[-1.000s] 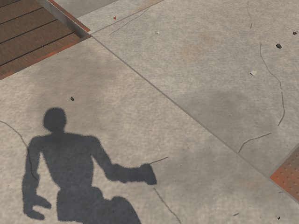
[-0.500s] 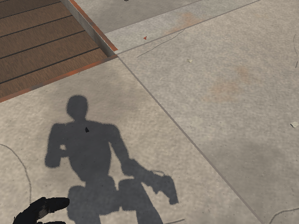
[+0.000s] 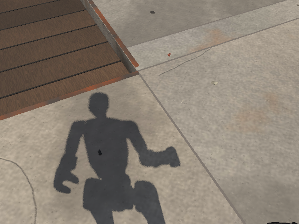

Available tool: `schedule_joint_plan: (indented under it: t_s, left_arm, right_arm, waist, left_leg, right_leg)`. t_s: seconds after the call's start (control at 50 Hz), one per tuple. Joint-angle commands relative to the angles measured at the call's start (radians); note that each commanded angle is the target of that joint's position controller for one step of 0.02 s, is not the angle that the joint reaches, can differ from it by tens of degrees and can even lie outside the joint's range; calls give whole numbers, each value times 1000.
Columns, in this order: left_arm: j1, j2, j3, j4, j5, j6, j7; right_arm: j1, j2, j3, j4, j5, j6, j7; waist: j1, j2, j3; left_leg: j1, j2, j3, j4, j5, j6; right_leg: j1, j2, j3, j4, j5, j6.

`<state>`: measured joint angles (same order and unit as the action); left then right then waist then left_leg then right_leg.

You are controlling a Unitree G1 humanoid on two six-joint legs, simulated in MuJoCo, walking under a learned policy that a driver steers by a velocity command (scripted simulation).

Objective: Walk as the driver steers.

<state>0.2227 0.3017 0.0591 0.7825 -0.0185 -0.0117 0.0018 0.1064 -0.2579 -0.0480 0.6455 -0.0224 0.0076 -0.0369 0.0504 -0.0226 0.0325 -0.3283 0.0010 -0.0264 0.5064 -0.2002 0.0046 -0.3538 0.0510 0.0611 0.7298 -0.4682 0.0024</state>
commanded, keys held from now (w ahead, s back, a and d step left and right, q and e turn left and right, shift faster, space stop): e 1.00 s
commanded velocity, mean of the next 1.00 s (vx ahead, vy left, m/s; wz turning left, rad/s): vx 0.02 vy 0.00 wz -0.55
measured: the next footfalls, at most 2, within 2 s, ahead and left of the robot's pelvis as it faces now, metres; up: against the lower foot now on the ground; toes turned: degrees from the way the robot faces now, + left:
right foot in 0.28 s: +0.05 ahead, -0.14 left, +0.00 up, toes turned -12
left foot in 0.78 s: +0.12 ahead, +0.06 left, +0.00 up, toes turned -33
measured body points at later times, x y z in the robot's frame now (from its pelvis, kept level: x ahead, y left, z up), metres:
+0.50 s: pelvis +0.01 -0.05 +0.01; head +0.05 -0.09 +0.45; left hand +0.23 +0.19 -0.07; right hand +0.08 -0.37 -0.11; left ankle +0.05 +0.11 -0.65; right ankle +0.01 -0.13 -0.74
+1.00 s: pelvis +0.02 -0.02 +0.01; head +0.07 -0.02 +0.45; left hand +0.31 +0.16 -0.10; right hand +0.00 -0.33 -0.08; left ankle +0.09 +0.08 -0.74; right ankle -0.07 -0.12 -0.66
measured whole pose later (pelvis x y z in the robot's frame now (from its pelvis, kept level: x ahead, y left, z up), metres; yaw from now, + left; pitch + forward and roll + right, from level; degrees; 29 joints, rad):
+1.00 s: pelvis +0.02 -0.02 +0.01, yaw -35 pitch +1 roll +0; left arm 0.21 0.36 0.11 0.65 -0.03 0.07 0.02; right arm 0.15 -0.25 -0.06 0.69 -0.02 0.00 -0.04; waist 0.00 -0.05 0.06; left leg -0.22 0.02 0.03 0.43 -0.23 0.01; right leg -0.51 0.02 0.08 1.09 -0.41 0.10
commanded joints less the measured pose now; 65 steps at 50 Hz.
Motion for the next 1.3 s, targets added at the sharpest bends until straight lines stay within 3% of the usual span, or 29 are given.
schedule_joint_plan:
  t_s: [0.02, 0.08, 0.14, 0.22, 0.26, 0.28, 0.3, 0.32, 0.34, 0.38, 0.4, 0.54, 0.7, 0.76, 0.78, 0.8, 0.82, 0.84, 0.88, 0.96, 1.02, 1.12, 1.16, 1.18, 1.2, 1.22, 1.24, 1.26, 1.3]
  left_arm:
    - [20, 135, 46, -68, -2, 11, 12]
    - [19, 88, 40, -75, 0, 50, 19]
    - [-29, 57, 25, -118, -3, 54, 3]
    - [-36, 93, 36, -154, -1, 56, -26]
    - [23, 100, 48, -137, 4, 58, -30]
    - [45, 132, 60, -135, 12, 57, -20]
    - [59, 268, 91, -160, 18, 54, 2]
    - [70, 279, 84, -183, 53, 36, -8]
    - [58, 247, 74, -180, 59, 17, -13]
    - [-32, 188, 60, -184, 21, 6, -2]
    - [-63, 171, 51, -189, 9, 11, 5]
    - [-46, 176, 54, -200, 10, 30, 34]
    - [-82, 188, 65, -221, 4, 50, 19]
    - [-114, 169, 59, -232, -14, 60, 25]
    - [-76, 126, 48, -234, -6, 59, 25]
    - [-35, 108, 46, -252, -10, 51, 22]
    - [-31, 194, 73, -237, 8, 40, 23]
    - [-17, 230, 90, -215, 2, 42, 21]
    - [7, 188, 87, -184, 3, 63, 25]
    - [-71, 117, 61, -227, -13, 66, 15]
    - [-99, 96, 47, -251, -3, 64, 4]
    - [-69, 109, 48, -260, -4, 71, -14]
    - [-15, 107, 55, -246, -4, 75, -20]
    - [27, 122, 65, -232, -1, 75, -16]
    - [69, 194, 88, -231, -3, 71, -4]
    - [61, 316, 107, -263, 12, 60, 8]
    - [90, 260, 92, -265, 46, 34, -6]
    - [52, 231, 77, -252, 46, 16, -8]
    - [-44, 180, 62, -251, 8, 13, 5]
  right_arm:
    - [75, -145, -48, -43, 0, -14, -7]
    - [-11, -145, -51, -40, 11, -16, -2]
    - [-23, -163, -62, -31, 9, -5, -7]
    - [2, -201, -76, -8, 29, 0, -4]
    - [-3, -191, -74, 5, 48, -2, -3]
    - [54, -160, -68, 32, 40, -4, 3]
    - [70, -91, -46, 1, -11, -5, 10]
    - [-46, -115, -49, -40, -4, -8, 0]
    - [-65, -151, -60, -38, 16, -6, -6]
    - [-26, -161, -71, -3, 17, 1, -20]
    - [-11, -168, -75, 3, 12, 4, -25]
    - [-17, -115, -59, 3, 21, -8, -9]
    - [-3, -132, -62, -2, 34, -38, 22]
    - [75, -143, -72, 22, 31, -49, 31]
    - [96, -202, -85, 17, 15, -45, 25]
    - [63, -280, -98, 14, -7, -32, 22]
    - [44, -229, -88, -7, -23, -36, 22]
    - [-3, -177, -70, -23, -14, -37, 15]
    - [-53, -136, -56, -33, 15, -33, 6]
    - [21, -155, -56, -18, 6, -13, -9]
    - [39, -194, -70, -13, 9, -3, -6]
    - [21, -234, -84, -8, 32, 1, 17]
    - [0, -232, -83, -3, 54, -2, 19]
    - [29, -204, -76, 12, 59, -6, 21]
    - [78, -156, -64, 23, 35, -11, 26]
    - [34, -93, -36, -42, -20, -12, 25]
    - [-57, -148, -52, -55, 1, -14, 14]
    - [-62, -173, -60, -52, 24, -10, 10]
    - [-33, -185, -70, -24, 17, -3, -2]
  waist:
    - [-58, 175, -128]
    - [-32, 161, -84]
    - [-51, 193, -107]
    - [-57, 200, -136]
    - [-21, 171, -132]
    - [-22, 79, -121]
    - [-56, -256, -120]
    - [19, -265, -141]
    - [23, -157, -138]
    - [-29, -80, -108]
    - [-45, -90, -105]
    - [-34, -106, -128]
    - [-28, -141, -116]
    - [-79, -117, -129]
    - [-61, 5, -159]
    - [-5, 283, -110]
    - [-32, 250, -99]
    - [-15, 177, -86]
    - [-11, 145, -53]
    - [-73, 183, -49]
    - [-95, 194, -84]
    - [-83, 214, -96]
    - [-40, 198, -100]
    - [-24, 159, -109]
    - [-27, -22, -129]
    - [-48, -323, -122]
    - [41, -203, -189]
    - [11, -147, -142]
    - [-34, -96, -92]
  left_leg:
    - [279, 351, -289, -151, 463, 258]
    - [182, 279, -128, -169, 439, 209]
    - [159, 261, -38, -165, 417, 205]
    - [190, 308, -33, -119, 372, 192]
    - [130, 279, 14, -32, 242, 126]
    - [42, 233, 78, 80, 93, 52]
    - [-220, 96, 188, 403, -312, -66]
    - [-339, -8, 33, 609, -511, -82]
    - [-355, 14, -32, 695, -460, -69]
    - [-364, 41, -55, 665, -299, -57]
    - [-338, 41, -57, 649, -251, -64]
    - [-251, -9, -65, 403, -139, -98]
    - [-69, -50, -75, 129, -170, -70]
    - [127, -22, -63, -147, 44, -30]
    - [248, 144, -194, -178, 107, 32]
    - [270, 330, -419, -205, 307, 186]
    - [204, 420, -485, -215, 332, 282]
    - [174, 372, -391, -204, 298, 261]
    - [176, 263, -236, -187, 225, 190]
    - [261, 236, -119, -190, 299, 211]
    - [305, 272, -89, -177, 342, 224]
    - [251, 304, -28, -143, 374, 207]
    - [219, 297, 8, -70, 340, 160]
    - [160, 268, 51, 8, 264, 106]
    - [-10, 193, 144, 210, 51, 14]
    - [-323, 39, 164, 487, -463, -82]
    - [-339, 15, -4, 660, -508, -81]
    - [-346, 35, -34, 707, -431, -66]
    - [-346, 55, -47, 650, -275, -61]
  right_leg:
    - [-269, -48, 10, 406, -143, 55]
    - [-223, -74, -27, 356, -13, 90]
    - [-118, -85, -74, 173, 67, 86]
    - [-15, -76, -114, -23, 139, 39]
    - [115, -38, -142, -198, 277, -10]
    - [213, -56, -73, -286, 416, -48]
    - [358, -332, 307, -342, 777, -168]
    - [298, -452, 484, -384, 836, -357]
    - [284, -410, 419, -394, 758, -350]
    - [266, -308, 303, -378, 623, -246]
    - [240, -284, 277, -379, 624, -227]
    - [244, -232, 304, -377, 505, -226]
    - [186, -205, 463, -345, 478, -224]
    - [122, -136, 450, -272, 431, -152]
    - [17, -70, 368, -140, 210, -95]
    - [-190, 107, 147, 46, -117, -29]
    - [-228, 49, 116, 298, -179, 22]
    - [-221, 18, 115, 401, -111, 39]
    - [-251, 4, 90, 490, 6, 75]
    - [-290, -32, 7, 384, 72, 112]
    - [-226, -76, -26, 233, 51, 115]
    - [-47, -73, -106, -3, 82, 69]
    - [62, -53, -135, -191, 211, 21]
    - [171, -33, -123, -295, 308, -13]
    - [347, -134, 50, -350, 587, -67]
    - [434, -409, 443, -342, 900, -262]
    - [367, -446, 481, -371, 837, -374]
    - [326, -391, 386, -380, 751, -333]
    - [281, -294, 289, -380, 615, -235]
